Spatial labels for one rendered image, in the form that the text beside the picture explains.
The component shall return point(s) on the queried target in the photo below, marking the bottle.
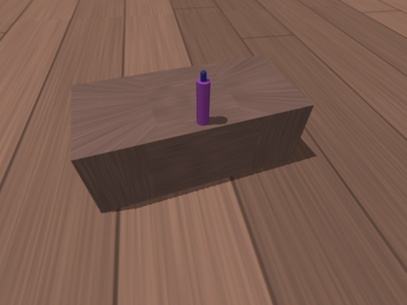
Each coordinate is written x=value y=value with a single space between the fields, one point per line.
x=203 y=99

